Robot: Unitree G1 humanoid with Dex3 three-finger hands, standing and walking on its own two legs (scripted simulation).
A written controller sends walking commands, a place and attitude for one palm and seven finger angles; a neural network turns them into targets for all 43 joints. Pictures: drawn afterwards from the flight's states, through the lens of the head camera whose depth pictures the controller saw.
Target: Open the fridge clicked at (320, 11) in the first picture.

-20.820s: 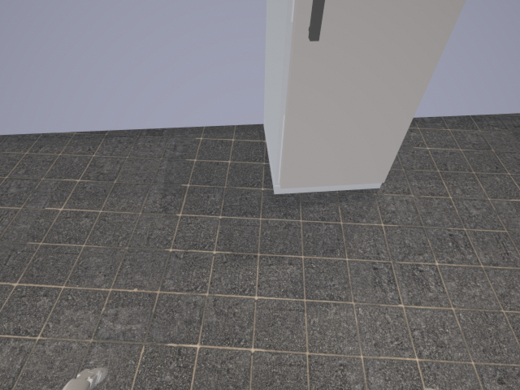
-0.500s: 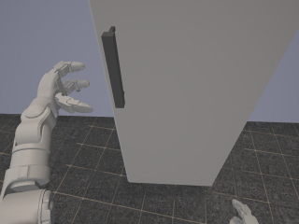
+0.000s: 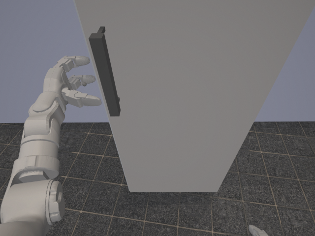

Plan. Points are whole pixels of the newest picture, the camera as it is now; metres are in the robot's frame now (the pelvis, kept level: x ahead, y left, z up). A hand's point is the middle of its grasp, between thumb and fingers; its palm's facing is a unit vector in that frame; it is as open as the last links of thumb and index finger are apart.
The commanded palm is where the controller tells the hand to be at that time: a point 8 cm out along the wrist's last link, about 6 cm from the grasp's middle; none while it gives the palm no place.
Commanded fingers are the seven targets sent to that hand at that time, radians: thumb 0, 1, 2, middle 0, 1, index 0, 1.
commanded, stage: move the hooked fingers beside the handle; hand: left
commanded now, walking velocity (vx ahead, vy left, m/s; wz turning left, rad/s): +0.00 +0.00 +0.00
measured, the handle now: (109, 75) +0.48 +0.14 +0.19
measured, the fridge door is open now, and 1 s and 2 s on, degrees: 0 0 0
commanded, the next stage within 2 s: none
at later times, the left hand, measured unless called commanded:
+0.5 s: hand (80, 86) +0.41 +0.20 +0.20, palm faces +0.07 -1.00 -0.01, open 14.0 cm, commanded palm +0.39 +0.25 +0.20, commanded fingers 0.00 -0.50 0.30 -0.30 -1.20 -0.30 -1.20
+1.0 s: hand (76, 88) +0.41 +0.21 +0.20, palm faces +0.07 -1.00 +0.02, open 14.0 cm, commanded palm +0.38 +0.26 +0.19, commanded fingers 0.00 -0.50 0.30 -0.30 -1.20 -0.30 -1.20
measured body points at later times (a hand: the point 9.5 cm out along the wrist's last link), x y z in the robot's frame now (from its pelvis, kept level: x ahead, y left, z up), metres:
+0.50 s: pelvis -0.01 +0.00 +0.00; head -0.01 -0.01 +0.45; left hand +0.40 +0.25 +0.20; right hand +0.13 -0.25 -0.10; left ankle +0.05 +0.13 -0.74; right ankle -0.06 -0.10 -0.74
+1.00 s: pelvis -0.01 +0.01 +0.00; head -0.02 +0.01 +0.45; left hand +0.40 +0.26 +0.20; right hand +0.11 -0.25 -0.10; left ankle +0.05 +0.13 -0.74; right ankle -0.06 -0.10 -0.74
